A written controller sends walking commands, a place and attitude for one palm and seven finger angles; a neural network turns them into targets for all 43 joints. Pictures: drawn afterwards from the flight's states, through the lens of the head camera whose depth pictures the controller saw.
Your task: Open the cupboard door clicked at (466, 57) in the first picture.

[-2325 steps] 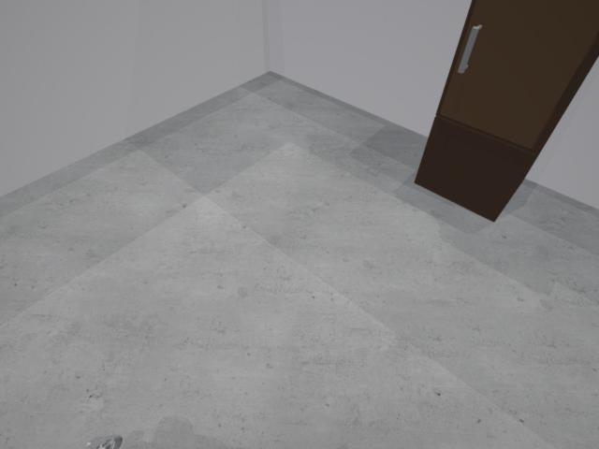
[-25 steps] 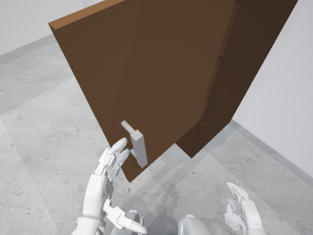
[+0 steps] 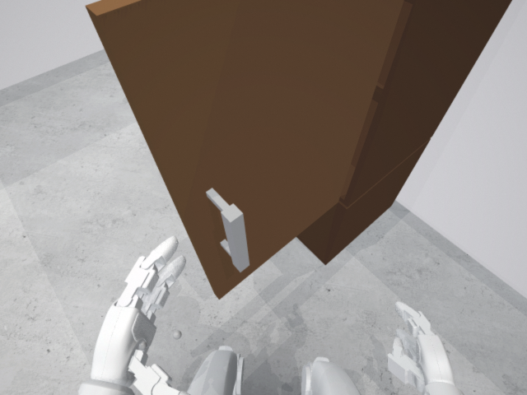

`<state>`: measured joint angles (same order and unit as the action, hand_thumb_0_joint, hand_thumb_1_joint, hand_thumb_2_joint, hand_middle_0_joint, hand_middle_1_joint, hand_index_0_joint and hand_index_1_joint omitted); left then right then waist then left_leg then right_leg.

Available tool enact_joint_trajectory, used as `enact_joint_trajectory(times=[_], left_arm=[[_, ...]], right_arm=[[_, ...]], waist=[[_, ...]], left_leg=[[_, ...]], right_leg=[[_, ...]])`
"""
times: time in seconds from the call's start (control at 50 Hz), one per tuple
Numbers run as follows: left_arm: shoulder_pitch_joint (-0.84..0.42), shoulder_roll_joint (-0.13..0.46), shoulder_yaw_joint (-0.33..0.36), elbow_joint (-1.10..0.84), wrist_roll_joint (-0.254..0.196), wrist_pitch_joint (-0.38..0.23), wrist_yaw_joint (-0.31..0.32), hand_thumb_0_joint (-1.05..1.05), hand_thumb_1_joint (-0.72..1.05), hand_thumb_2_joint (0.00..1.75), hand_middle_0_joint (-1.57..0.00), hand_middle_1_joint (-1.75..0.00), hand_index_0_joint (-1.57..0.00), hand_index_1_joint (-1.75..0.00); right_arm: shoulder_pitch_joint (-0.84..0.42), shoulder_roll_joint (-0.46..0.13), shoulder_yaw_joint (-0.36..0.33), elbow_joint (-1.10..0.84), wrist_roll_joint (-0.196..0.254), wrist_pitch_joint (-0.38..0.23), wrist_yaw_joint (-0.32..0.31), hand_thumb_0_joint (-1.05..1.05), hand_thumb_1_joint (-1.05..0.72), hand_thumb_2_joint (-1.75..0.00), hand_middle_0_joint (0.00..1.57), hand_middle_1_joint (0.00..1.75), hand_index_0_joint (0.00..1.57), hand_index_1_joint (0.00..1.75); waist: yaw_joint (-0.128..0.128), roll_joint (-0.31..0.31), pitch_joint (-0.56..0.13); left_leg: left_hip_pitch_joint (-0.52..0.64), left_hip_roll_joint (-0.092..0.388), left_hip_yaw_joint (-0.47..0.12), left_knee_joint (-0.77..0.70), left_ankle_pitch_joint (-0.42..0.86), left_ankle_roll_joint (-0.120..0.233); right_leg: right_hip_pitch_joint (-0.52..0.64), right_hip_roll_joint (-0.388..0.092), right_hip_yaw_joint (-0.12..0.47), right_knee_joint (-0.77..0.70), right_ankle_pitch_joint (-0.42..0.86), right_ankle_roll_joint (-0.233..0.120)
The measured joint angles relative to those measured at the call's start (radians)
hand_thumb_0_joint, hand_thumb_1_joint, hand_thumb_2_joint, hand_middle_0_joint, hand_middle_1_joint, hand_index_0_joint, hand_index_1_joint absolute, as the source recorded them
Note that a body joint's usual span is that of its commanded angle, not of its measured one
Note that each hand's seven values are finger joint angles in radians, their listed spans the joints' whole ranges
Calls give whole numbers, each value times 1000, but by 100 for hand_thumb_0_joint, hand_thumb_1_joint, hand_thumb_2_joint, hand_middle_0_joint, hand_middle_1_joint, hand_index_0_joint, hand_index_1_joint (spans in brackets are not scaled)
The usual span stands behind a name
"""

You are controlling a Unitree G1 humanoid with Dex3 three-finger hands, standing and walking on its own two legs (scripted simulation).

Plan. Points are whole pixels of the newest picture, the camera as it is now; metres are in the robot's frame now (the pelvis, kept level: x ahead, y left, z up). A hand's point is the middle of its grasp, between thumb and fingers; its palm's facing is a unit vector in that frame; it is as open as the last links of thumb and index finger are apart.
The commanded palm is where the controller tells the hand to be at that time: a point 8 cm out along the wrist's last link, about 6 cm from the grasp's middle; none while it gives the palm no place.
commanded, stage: draw the hand back to the body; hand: left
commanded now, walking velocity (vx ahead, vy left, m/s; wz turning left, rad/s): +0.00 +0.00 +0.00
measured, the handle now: (229, 233) +0.33 +0.08 +0.06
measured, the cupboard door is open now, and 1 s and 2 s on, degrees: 90 90 90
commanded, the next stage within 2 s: step back with the hand held close in 1.50 s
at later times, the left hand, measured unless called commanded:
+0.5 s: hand (82, 312) +0.19 +0.19 +0.15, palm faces +0.03 -0.98 -0.19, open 15.9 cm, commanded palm +0.16 +0.25 +0.18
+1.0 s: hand out of the picture +0.22 +0.27 +0.25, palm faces +0.37 -0.83 -0.41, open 10.5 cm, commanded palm +0.18 +0.32 +0.27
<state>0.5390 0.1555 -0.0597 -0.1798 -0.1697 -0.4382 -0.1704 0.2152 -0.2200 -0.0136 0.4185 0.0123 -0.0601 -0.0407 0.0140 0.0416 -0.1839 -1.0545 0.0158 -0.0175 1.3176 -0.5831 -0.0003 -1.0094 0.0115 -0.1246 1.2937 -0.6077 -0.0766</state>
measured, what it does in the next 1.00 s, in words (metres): rises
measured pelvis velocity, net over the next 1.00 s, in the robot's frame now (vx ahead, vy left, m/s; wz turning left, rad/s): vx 0.04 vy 0.03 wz -0.01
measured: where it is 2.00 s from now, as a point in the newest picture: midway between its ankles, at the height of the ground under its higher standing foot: outside the picture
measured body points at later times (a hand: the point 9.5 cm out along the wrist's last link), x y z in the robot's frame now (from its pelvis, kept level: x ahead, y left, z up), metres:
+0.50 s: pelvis +0.02 +0.02 +0.06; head +0.03 +0.01 +0.51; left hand +0.19 +0.24 +0.17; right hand +0.20 -0.21 +0.00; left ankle +0.03 +0.12 -0.62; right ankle +0.01 -0.08 -0.62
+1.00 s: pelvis +0.04 +0.03 +0.12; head +0.02 +0.01 +0.57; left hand +0.20 +0.31 +0.27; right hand +0.23 -0.18 +0.04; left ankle +0.03 +0.12 -0.62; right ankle +0.01 -0.08 -0.62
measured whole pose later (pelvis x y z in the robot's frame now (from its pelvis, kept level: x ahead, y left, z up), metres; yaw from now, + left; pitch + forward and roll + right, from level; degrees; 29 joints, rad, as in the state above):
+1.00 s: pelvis +0.04 +0.03 +0.12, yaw +0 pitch -2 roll -1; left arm 0.54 0.33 0.24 -0.41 -0.05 -0.03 0.13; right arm 0.22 -0.22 0.06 0.57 0.01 -0.11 -0.08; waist 0.06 0.07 -0.03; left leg -0.19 -0.02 0.03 0.54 -0.32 0.04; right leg -0.15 0.00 -0.06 0.50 -0.31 -0.01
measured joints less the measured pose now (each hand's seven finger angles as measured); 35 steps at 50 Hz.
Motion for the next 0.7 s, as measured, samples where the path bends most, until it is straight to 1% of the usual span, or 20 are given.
enact_joint_trajectory(times=[0.06,0.12,0.16,0.3,0.44,0.46,0.5,0.52,0.56,0.62,0.7], left_arm=[[2,18,13,-48,2,44,21,-2,-50,30,-15,-30,-15,-30],[20,26,36,-84,-7,82,40,-2,-50,30,-15,-30,-15,-30],[31,30,50,-96,-14,102,42,-2,-50,30,-15,-30,-15,-30],[69,55,88,-108,-48,135,7,-1,-50,30,-15,-30,-15,-30],[93,82,140,-143,-85,154,-21,-1,-47,31,-15,-30,-15,-30],[95,95,140,-157,-52,177,6,-1,-45,32,-15,-30,-15,-30],[108,122,133,-194,18,248,89,-1,-41,33,-15,-30,-16,-30],[117,129,129,-209,45,284,128,-1,-39,34,-15,-30,-16,-30],[134,136,122,-229,84,341,189,-1,-34,36,-16,-30,-16,-30],[141,145,124,-241,114,393,247,-1,-25,40,-16,-30,-16,-30],[114,154,147,-237,130,421,290,-1,-12,46,-17,-30,-17,-30]], right_arm=[[10,10,3,-7,8,15,-5,1,-90,-90,20,30,20,30],[25,18,15,-13,18,27,-10,1,-90,-90,20,30,20,30],[39,20,25,-17,22,28,-14,1,-90,-90,20,30,20,30],[72,3,41,-25,29,6,-24,1,-90,-90,20,30,20,30],[73,-14,30,-11,39,-22,-27,1,-90,-90,20,30,20,30],[75,-13,28,-9,37,-20,-34,1,-90,-90,20,30,20,30],[75,-10,30,-5,31,-6,-52,1,-90,-90,20,30,20,30],[74,-9,32,-3,28,1,-58,1,-90,-90,20,30,20,30],[72,-7,38,0,25,10,-68,1,-90,-90,20,30,20,30],[70,-4,50,12,20,11,-76,1,-90,-90,20,30,20,30],[63,-4,68,44,15,-5,-77,1,-90,-90,20,30,20,30]], waist=[[1,4,6],[-3,12,12],[-7,15,12],[-17,18,15],[-14,18,26],[-6,15,24],[3,13,27],[4,15,30],[7,20,37],[14,26,51],[23,28,75]], left_leg=[[34,2,3,-19,6,2],[91,1,5,-66,22,6],[129,-1,5,-104,36,9],[240,-3,4,-205,69,16],[331,-5,6,-267,80,25],[348,-5,10,-280,83,26],[394,-7,19,-321,95,30],[419,-9,22,-344,102,31],[467,-13,27,-392,119,35],[535,-20,31,-456,143,39],[617,-28,32,-531,170,43]], right_leg=[[33,2,4,-21,9,3],[91,4,7,-72,28,8],[130,4,8,-112,43,13],[248,8,10,-227,84,23],[344,10,14,-302,105,34],[359,10,19,-314,108,35],[400,8,28,-351,120,39],[425,7,31,-373,128,41],[471,5,37,-419,145,46],[538,1,43,-483,169,52],[621,-5,45,-557,196,58]])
